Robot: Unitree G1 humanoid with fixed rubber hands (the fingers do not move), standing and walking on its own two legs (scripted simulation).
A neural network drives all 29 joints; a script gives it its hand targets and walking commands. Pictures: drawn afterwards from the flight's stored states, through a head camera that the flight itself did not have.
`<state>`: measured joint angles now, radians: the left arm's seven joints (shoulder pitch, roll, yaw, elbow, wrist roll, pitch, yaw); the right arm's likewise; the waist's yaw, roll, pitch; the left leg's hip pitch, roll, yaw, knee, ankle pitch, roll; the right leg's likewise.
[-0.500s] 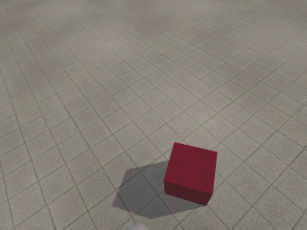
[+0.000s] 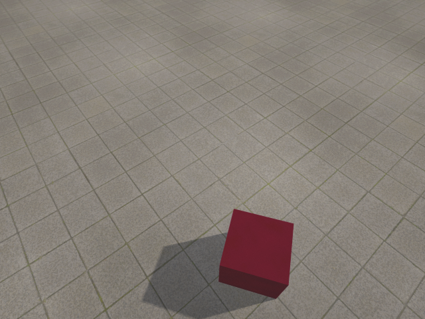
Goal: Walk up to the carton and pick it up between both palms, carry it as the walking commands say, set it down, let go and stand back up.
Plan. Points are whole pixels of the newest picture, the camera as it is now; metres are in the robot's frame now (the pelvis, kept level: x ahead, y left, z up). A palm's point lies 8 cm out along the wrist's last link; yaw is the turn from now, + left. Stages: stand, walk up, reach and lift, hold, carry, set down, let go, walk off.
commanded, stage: walk up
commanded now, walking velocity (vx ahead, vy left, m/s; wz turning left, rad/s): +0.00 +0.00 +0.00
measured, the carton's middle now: (254, 253) +0.44 -0.15 -0.66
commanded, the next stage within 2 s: none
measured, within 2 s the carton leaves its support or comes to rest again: neither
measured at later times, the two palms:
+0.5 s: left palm out of the picture +0.10 +0.18 -0.14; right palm out of the picture -0.08 -0.29 -0.15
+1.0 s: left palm out of the picture +0.09 +0.11 -0.15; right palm out of the picture +0.04 -0.31 -0.15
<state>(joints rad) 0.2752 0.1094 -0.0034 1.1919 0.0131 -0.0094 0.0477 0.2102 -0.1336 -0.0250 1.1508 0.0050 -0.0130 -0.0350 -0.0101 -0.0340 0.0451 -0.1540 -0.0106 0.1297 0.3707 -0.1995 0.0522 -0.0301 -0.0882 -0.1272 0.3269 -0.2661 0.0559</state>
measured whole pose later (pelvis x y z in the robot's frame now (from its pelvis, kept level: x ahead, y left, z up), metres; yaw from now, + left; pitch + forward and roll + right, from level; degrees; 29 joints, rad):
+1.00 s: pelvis +0.05 -0.10 +0.00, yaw -8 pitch -1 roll +0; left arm 0.24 0.13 0.03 1.13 0.02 0.00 0.02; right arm 0.24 -0.14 -0.01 1.14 -0.01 -0.01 -0.03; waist 0.02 0.00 0.02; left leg -0.09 0.02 0.07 0.36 -0.25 0.00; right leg -0.17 -0.04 -0.11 0.38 -0.19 0.00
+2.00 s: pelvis +0.06 -0.09 -0.01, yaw -12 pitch -2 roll +0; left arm 0.29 0.10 0.02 1.15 0.02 0.00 0.04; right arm 0.33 -0.09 -0.02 1.16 -0.01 0.00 -0.05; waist 0.01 0.00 0.05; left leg -0.07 0.04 0.15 0.43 -0.32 0.00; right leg -0.20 -0.02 -0.03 0.47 -0.24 0.00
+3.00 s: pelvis +0.05 -0.09 -0.01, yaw -17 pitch -1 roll +0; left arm 0.22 0.14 0.04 1.08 0.02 0.01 0.03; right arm 0.31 -0.13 -0.05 1.12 -0.03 0.01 -0.04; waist 0.00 0.02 0.05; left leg -0.12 0.07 0.22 0.48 -0.34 0.00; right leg -0.28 0.01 0.04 0.51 -0.21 0.00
